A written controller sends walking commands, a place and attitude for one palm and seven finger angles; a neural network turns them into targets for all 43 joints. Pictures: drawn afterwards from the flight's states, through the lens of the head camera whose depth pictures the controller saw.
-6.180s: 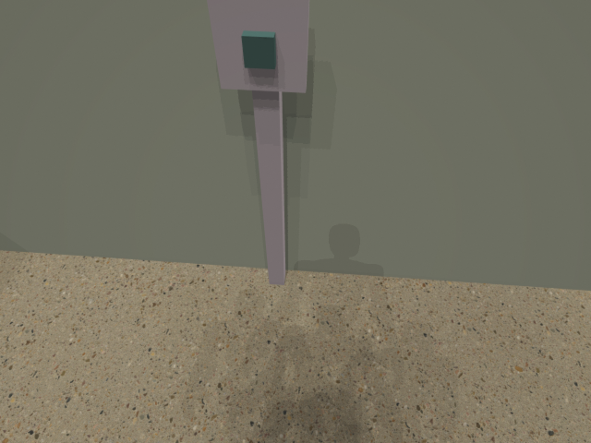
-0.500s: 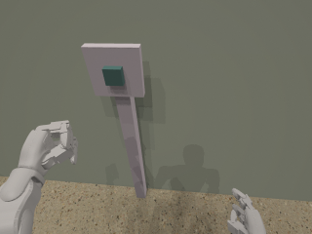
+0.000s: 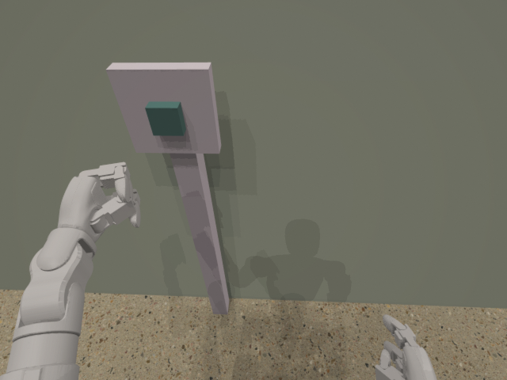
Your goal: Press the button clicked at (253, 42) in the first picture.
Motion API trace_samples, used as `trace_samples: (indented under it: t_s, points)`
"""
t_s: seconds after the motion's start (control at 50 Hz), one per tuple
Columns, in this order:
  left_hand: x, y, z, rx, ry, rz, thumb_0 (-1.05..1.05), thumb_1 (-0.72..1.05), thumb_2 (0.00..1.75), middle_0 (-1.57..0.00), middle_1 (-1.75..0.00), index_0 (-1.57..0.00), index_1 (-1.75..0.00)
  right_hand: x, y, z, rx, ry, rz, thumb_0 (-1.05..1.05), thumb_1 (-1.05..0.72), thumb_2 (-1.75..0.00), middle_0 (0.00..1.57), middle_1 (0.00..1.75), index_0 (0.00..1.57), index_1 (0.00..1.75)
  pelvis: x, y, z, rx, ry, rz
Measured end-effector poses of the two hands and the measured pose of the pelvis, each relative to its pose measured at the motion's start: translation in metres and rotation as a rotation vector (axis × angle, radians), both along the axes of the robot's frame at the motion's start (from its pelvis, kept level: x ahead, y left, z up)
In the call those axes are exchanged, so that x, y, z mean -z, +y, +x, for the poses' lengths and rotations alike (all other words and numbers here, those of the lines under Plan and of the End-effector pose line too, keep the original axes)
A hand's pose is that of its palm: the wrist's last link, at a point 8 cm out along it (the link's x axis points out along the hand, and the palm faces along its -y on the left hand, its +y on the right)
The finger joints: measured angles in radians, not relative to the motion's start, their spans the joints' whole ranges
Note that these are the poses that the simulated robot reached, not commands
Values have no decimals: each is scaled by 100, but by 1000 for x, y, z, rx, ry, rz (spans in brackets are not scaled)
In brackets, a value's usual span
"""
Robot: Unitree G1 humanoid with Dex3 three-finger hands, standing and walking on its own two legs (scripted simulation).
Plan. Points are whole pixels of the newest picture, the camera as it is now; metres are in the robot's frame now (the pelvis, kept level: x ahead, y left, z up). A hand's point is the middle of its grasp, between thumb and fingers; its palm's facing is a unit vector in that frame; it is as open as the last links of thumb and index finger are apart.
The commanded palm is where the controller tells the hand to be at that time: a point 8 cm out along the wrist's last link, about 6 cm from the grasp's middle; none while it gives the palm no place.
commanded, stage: aim a knuckle at the button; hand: left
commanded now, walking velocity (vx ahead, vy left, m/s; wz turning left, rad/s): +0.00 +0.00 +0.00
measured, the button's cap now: (167, 118) +0.52 +0.21 +0.18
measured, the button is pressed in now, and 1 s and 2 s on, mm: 0 0 6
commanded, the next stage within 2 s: press the button with the knuckle in 1.36 s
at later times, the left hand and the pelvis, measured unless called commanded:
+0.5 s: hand (164, 174) +0.39 +0.18 +0.15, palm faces +0.04 -1.00 -0.02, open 3.1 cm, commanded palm +0.37 +0.23 +0.15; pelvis +0.00 +0.01 +0.00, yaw -1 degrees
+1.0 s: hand (168, 167) +0.42 +0.19 +0.14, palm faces +0.05 -1.00 -0.01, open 3.1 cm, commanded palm +0.39 +0.23 +0.15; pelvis +0.01 +0.01 +0.00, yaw -2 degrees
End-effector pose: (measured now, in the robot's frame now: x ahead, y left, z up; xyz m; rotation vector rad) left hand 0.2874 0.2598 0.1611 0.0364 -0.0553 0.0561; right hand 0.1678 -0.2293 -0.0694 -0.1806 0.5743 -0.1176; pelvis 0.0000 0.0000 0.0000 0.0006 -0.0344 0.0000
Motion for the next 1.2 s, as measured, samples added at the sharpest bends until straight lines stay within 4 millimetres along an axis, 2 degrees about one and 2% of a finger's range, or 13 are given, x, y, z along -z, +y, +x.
trace_samples:
  t_s: [0.22,0.44,0.6,0.76,0.86,0.96,1.08,1.2]
  points:
    - [5,-17,35,25,8,-13,2,90,90,-130,-150,-130,-150,9,4,-8,24,72,-3,1,-90,-90,20,30,20,30,0,8,4,5,18,1]
    - [7,-23,67,12,33,-16,2,90,90,-130,-150,-130,-150,16,7,-22,51,145,9,1,-90,-90,20,30,20,30,0,12,5,13,33,-1]
    - [9,-30,89,12,46,-23,2,90,90,-130,-150,-130,-150,24,-1,-43,85,219,-1,1,-90,-90,20,30,20,30,0,12,3,16,48,-2]
    - [11,-29,115,-3,54,-29,2,90,90,-130,-150,-130,-150,31,-13,-74,132,308,-16,1,-90,-90,20,30,20,30,1,10,1,25,75,-3]
    - [9,-25,116,6,25,-27,2,90,90,-130,-150,-130,-150,34,-18,-92,171,343,-8,1,-90,-90,20,30,20,30,1,10,4,38,81,-2]
    - [17,-21,109,6,41,-31,2,90,90,-130,-150,-130,-150,36,-20,-97,180,362,-7,1,-90,-90,20,30,20,30,1,10,6,38,78,-4]
    - [16,-22,101,3,17,-29,2,90,90,-130,-150,-130,-150,34,-17,-84,163,334,-11,1,-90,-90,20,30,20,30,1,11,4,33,72,-6]
    - [14,-27,104,12,29,-35,2,90,90,-130,-150,-130,-150,30,-10,-64,127,282,-7,1,-90,-90,20,30,20,30,1,12,2,23,73,-7]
